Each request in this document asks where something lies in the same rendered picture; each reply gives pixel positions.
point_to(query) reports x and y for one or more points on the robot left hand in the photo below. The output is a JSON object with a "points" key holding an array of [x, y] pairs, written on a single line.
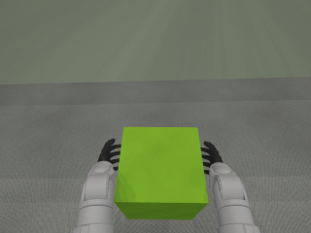
{"points": [[106, 153]]}

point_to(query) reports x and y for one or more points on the robot right hand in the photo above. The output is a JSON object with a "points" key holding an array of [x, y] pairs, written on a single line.
{"points": [[214, 156]]}

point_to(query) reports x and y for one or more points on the right robot forearm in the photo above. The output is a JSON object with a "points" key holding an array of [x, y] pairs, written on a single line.
{"points": [[231, 201]]}

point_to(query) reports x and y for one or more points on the left robot forearm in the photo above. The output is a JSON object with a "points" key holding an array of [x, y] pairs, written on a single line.
{"points": [[97, 200]]}

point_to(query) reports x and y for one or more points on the carton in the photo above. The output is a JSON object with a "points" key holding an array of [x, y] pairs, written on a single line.
{"points": [[161, 173]]}

